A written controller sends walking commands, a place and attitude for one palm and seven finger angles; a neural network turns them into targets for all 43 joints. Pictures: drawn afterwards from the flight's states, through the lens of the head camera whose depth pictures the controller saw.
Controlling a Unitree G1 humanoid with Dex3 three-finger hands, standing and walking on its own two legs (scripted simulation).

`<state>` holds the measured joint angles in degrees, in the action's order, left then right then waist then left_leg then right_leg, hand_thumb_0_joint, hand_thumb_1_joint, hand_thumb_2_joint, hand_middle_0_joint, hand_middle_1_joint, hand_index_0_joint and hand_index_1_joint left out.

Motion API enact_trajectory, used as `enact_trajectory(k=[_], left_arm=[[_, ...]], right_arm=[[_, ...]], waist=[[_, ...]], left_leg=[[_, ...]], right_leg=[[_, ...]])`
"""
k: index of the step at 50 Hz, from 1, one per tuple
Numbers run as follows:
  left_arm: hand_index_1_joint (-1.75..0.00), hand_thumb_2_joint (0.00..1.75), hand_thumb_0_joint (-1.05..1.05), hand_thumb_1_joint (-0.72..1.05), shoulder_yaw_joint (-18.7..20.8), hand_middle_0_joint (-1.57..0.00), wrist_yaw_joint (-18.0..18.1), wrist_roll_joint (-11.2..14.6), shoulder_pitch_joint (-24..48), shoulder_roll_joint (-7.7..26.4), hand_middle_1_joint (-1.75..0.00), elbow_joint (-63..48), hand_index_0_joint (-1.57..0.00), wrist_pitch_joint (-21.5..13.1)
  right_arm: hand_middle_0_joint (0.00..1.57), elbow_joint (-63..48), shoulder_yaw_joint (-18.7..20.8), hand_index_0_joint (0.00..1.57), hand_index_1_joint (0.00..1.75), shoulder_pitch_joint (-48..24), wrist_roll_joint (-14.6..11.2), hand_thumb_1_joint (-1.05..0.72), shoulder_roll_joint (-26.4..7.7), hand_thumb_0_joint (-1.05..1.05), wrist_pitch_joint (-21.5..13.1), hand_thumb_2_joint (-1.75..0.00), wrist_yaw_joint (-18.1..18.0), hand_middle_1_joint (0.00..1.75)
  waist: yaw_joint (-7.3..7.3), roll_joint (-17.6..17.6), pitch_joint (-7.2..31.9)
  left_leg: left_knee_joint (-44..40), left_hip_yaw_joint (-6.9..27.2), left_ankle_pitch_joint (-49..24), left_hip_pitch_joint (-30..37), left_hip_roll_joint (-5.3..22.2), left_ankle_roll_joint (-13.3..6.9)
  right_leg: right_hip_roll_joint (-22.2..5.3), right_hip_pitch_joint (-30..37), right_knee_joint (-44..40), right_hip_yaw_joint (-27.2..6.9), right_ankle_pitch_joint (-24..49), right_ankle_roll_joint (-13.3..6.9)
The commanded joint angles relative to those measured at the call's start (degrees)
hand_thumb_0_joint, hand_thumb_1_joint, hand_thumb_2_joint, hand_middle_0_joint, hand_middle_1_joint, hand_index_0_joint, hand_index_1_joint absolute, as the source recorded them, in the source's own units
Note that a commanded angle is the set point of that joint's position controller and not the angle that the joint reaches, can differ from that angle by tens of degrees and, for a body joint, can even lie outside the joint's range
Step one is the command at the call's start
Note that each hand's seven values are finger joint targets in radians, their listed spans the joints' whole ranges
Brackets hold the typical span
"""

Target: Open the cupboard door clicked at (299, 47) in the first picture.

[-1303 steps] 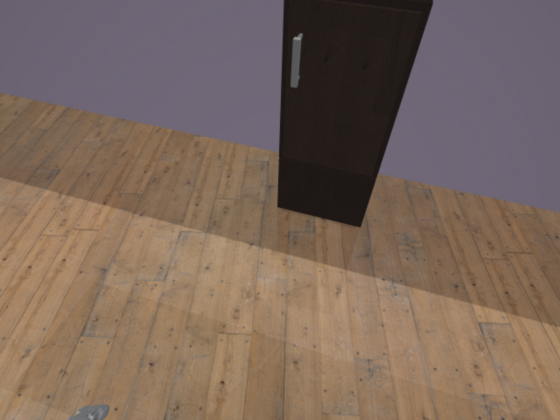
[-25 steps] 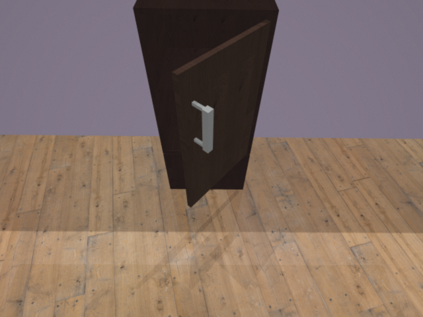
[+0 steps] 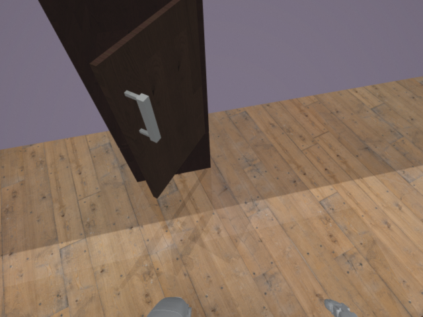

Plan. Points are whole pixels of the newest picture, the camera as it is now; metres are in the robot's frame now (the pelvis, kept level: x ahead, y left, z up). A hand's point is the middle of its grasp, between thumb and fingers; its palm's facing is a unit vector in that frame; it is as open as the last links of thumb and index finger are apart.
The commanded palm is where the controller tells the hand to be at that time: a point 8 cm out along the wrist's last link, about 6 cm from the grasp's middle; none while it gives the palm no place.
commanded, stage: walk to a spot facing it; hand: left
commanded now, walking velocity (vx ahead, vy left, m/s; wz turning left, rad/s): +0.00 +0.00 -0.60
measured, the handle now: (143, 117) +0.54 +0.23 -0.01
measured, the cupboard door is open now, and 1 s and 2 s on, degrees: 49 49 49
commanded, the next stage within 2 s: none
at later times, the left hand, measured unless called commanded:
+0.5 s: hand (141, 288) +0.18 +0.19 -0.17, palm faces -0.31 -0.91 -0.27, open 7.4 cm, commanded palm none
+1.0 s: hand (187, 262) +0.24 +0.09 -0.16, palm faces -0.61 -0.77 -0.18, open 7.4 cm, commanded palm none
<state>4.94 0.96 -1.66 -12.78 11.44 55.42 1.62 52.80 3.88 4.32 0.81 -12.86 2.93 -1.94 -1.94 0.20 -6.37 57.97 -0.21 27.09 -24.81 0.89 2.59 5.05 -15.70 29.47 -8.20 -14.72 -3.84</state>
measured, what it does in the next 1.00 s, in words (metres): steps on the spot, turning right: left foot, then right foot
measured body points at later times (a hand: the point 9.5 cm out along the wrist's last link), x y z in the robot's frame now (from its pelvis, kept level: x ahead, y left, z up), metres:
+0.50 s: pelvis +0.01 +0.00 -0.02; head +0.07 -0.02 +0.42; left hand +0.19 +0.23 -0.15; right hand -0.03 -0.26 -0.16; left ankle +0.00 +0.17 -0.73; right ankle -0.01 -0.11 -0.75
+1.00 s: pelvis +0.03 +0.00 +0.00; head +0.08 -0.02 +0.45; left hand +0.27 +0.13 -0.14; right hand -0.09 -0.21 -0.14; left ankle +0.09 +0.11 -0.74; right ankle -0.05 -0.11 -0.69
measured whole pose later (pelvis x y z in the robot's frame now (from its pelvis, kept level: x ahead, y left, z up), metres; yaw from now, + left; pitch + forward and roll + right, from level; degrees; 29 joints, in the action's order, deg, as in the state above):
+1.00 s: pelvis +0.03 +0.00 +0.00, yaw -38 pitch +2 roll -2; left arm 4.8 -3.4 -1.8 -7.9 13.1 51.6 3.1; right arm 52.0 0.7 17.6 2.5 -10.3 -0.7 -0.9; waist 0.7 0.1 -4.0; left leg 27.6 -9.8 16.5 -12.2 7.6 1.6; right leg -1.9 -26.5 51.4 3.4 -24.0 1.6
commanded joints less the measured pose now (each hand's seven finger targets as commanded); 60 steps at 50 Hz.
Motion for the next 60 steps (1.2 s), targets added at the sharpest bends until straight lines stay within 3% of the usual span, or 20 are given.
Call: enact_trajectory(k=[1,7,9,10,11,15,19,22,23,24,26,37,39,44,50,53,54,55,56,60], left_arm=[[-0.30,0.90,0.00,0.90,2.7,-0.20,0.7,-0.1,-3.7,11.6,-0.30,-4.0,-0.20,-0.4],[-0.30,0.90,0.00,0.90,2.7,-0.20,0.4,0.4,0.2,11.2,-0.30,-6.0,-0.20,0.0],[-0.30,0.90,0.00,0.90,1.5,-0.20,-0.8,1.3,0.2,6.5,-0.30,-8.6,-0.20,0.0],[-0.30,0.90,0.00,0.90,1.5,-0.20,-1.3,0.4,1.5,7.6,-0.30,-9.6,-0.20,-0.4],[-0.30,0.90,0.00,0.90,1.8,-0.20,-1.8,-0.2,3.0,8.4,-0.30,-9.2,-0.20,-0.2],[-0.30,0.90,0.00,0.90,1.1,-0.20,-3.0,0.6,3.8,6.3,-0.30,-8.9,-0.20,0.3],[-0.30,0.90,0.00,0.90,0.2,-0.20,-3.5,0.6,6.2,5.3,-0.30,-9.3,-0.20,-0.1],[-0.30,0.90,0.00,0.90,0.7,-0.20,-3.4,0.6,1.2,7.1,-0.30,-7.8,-0.20,-0.5],[-0.30,0.90,0.00,0.90,1.4,-0.20,-3.0,0.4,-3.0,10.4,-0.30,-6.4,-0.20,-0.9],[-0.30,0.90,0.00,0.90,3.0,-0.20,-1.8,-0.1,-7.4,17.7,-0.30,-5.5,-0.20,-1.4],[-0.30,0.90,0.00,0.90,2.9,-0.20,-0.3,0.4,-6.8,16.6,-0.30,-5.5,-0.20,-0.7],[-0.30,0.90,0.00,0.90,1.4,-0.20,-0.7,0.4,7.5,11.6,-0.30,-9.1,-0.20,0.6],[-0.30,0.90,0.00,0.90,0.2,-0.20,-1.6,1.1,7.0,6.3,-0.30,-11.8,-0.20,0.8],[-0.30,0.90,0.00,0.90,0.7,-0.20,-4.0,0.1,7.6,5.4,-0.30,-9.6,-0.20,0.5],[-0.30,0.90,0.00,0.90,-0.3,-0.20,-4.8,0.1,12.7,3.2,-0.30,-10.6,-0.20,-0.9],[-0.30,0.90,0.00,0.90,0.4,-0.20,-4.4,-0.1,4.9,4.9,-0.30,-7.6,-0.20,-1.6],[-0.30,0.90,0.00,0.90,1.6,-0.20,-3.7,-0.2,-3.1,8.9,-0.30,-5.0,-0.20,-2.0],[-0.30,0.90,0.00,0.90,3.6,-0.20,-2.6,-0.1,-11.7,16.9,-0.30,-2.3,-0.20,-2.5],[-0.30,0.90,0.00,0.90,3.7,-0.20,-1.6,0.9,-14.0,18.0,-0.30,-2.1,-0.20,-2.5],[-0.30,0.90,0.00,0.90,1.6,-0.20,-0.8,0.2,-1.9,10.7,-0.30,-4.5,-0.20,-3.4]], right_arm=[[0.20,-5.5,0.5,0.20,0.30,-0.8,-0.5,-0.90,-3.9,0.00,-1.2,-0.90,-0.5,0.30],[0.20,-5.2,0.5,0.20,0.30,5.2,-1.0,-0.90,-4.6,0.00,-2.5,-0.90,-1.1,0.30],[0.20,-5.3,1.7,0.20,0.30,8.1,0.5,-0.90,-13.1,0.00,-3.4,-0.90,-1.4,0.30],[0.20,-6.0,1.6,0.20,0.30,8.6,0.9,-0.90,-13.8,0.00,-2.9,-0.90,-1.7,0.30],[0.20,-6.0,1.0,0.20,0.30,8.7,1.4,-0.90,-12.0,0.00,-3.0,-0.90,-1.6,0.30],[0.20,-6.8,0.1,0.20,0.30,6.1,1.5,-0.90,-9.3,0.00,-3.0,-0.90,-1.4,0.30],[0.20,-5.3,1.1,0.20,0.30,10.7,1.4,-0.90,-11.3,0.00,-2.6,-0.90,-0.9,0.30],[0.20,-5.5,1.5,0.20,0.30,9.5,0.8,-0.90,-12.1,0.00,-2.3,-0.90,-0.3,0.30],[0.20,-6.0,1.3,0.20,0.30,9.2,0.3,-0.90,-10.7,0.00,-2.2,-0.90,0.0,0.30],[0.20,-8.6,0.1,0.20,0.30,7.5,-0.3,-0.90,-5.6,0.00,-2.2,-0.90,0.4,0.30],[0.20,-9.0,0.3,0.20,0.30,3.8,-0.4,-0.90,-6.4,0.00,-1.7,-0.90,-0.5,0.30],[0.20,-3.0,0.0,0.20,0.30,16.2,-0.3,-0.90,-5.5,0.00,-2.3,-0.90,-0.1,0.30],[0.20,-3.9,1.4,0.20,0.30,18.8,1.3,-0.90,-14.9,0.00,-3.3,-0.90,-0.8,0.30],[0.20,-5.3,-0.3,0.20,0.30,12.0,1.6,-0.90,-9.2,0.00,-4.0,-0.90,-0.6,0.30],[0.20,-1.8,1.0,0.20,0.30,19.1,1.7,-0.90,-10.6,0.00,-4.5,-0.90,0.3,0.30],[0.20,-1.8,1.0,0.20,0.30,17.0,1.4,-0.90,-10.3,0.00,-4.2,-0.90,0.9,0.30],[0.20,-3.1,0.6,0.20,0.30,14.6,0.7,-0.90,-8.6,0.00,-4.3,-0.90,1.4,0.30],[0.20,-6.8,-0.7,0.20,0.30,8.4,-0.3,-0.90,-3.9,0.00,-4.3,-0.90,2.0,0.30],[0.20,-9.0,-0.3,0.20,0.30,2.9,0.3,-0.90,-7.0,0.00,-4.2,-0.90,1.6,0.30],[0.20,-5.2,0.5,0.20,0.30,4.6,0.8,-0.90,-5.4,0.00,-3.9,-0.90,2.4,0.30]], waist=[[-0.31,7.0,9.0],[3.15,6.9,12.1],[3.64,-16.8,12.2],[3.65,-14.6,9.1],[3.73,-7.8,7.3],[1.65,-12.5,7.0],[3.88,-13.4,8.6],[0.70,-12.1,8.6],[-1.47,-5.6,10.6],[-3.45,16.3,13.0],[-3.92,14.9,12.2],[5.69,4.7,8.4],[5.98,-19.6,7.4],[2.68,-10.8,5.5],[6.35,-10.2,6.2],[2.19,-8.0,7.8],[-2.21,0.8,10.1],[-6.86,21.5,10.5],[-8.11,17.1,8.0],[0.14,8.5,2.6]], left_leg=[[-6.0,2.0,-0.3,-2.9,-0.4,0.0],[-30.7,3.2,-10.7,14.3,-0.8,-0.9],[-41.3,23.1,-23.8,30.0,21.2,-9.1],[-41.1,25.3,-30.0,23.1,28.3,-14.4],[-40.6,22.5,-34.3,18.8,25.8,-15.1],[-34.4,3.5,-48.4,19.8,16.1,-10.3],[-30.9,-1.2,-48.5,20.8,15.4,-8.1],[-23.8,-3.9,-41.7,14.9,14.6,-4.8],[-15.0,-6.4,-33.2,7.2,12.4,-2.1],[1.5,-10.7,2.2,-8.4,3.1,1.4],[11.0,1.2,9.6,-11.3,4.1,0.6],[-29.5,-1.0,-10.3,17.2,1.8,-0.2],[-45.9,26.9,-8.7,19.8,26.8,-10.8],[-43.1,5.4,-12.6,14.7,17.6,-8.2],[-40.9,-2.1,-12.3,18.9,19.7,-8.1],[-30.5,-8.1,-9.3,11.3,16.7,-4.3],[-19.2,-12.6,-6.8,-0.5,13.4,-2.0],[-0.3,-15.9,11.5,-18.8,4.3,1.2],[7.6,-4.5,11.3,-24.0,5.1,0.8],[2.3,-1.5,-3.6,-12.9,7.4,1.4]], right_leg=[[-14.7,11.5,-6.4,-18.7,30.4,-8.4],[-10.0,2.9,-0.9,-18.6,28.1,-2.9],[1.4,-18.2,14.1,-3.2,-11.0,3.6],[-1.2,-19.4,26.1,3.4,-20.9,5.6],[-2.4,-18.8,33.8,3.5,-18.2,6.2],[-5.8,-17.3,32.3,8.1,-13.7,6.8],[-3.9,-8.2,15.1,13.9,-10.1,5.5],[-3.1,3.9,1.9,15.0,1.8,3.8],[-7.6,14.6,-2.6,9.5,13.8,1.6],[-24.6,23.8,-7.0,-14.7,35.1,-5.6],[-24.3,17.9,-5.7,-16.2,34.2,-11.4],[-11.4,-9.6,-3.4,-9.6,2.4,-2.0],[0.1,-21.5,21.3,6.7,-20.4,4.7],[-7.3,-18.6,33.0,9.0,-9.1,6.1],[-6.8,-11.6,12.0,14.9,-10.7,4.8],[-3.8,5.4,-0.8,17.8,-3.9,2.9],[-9.1,20.1,-5.2,9.7,-8.6,-0.1],[-25.8,30.0,-13.6,-17.5,-11.5,-7.8],[-29.5,26.3,-16.5,-25.3,-9.2,-12.1],[-20.6,8.0,-16.6,-9.0,-5.6,-8.3]])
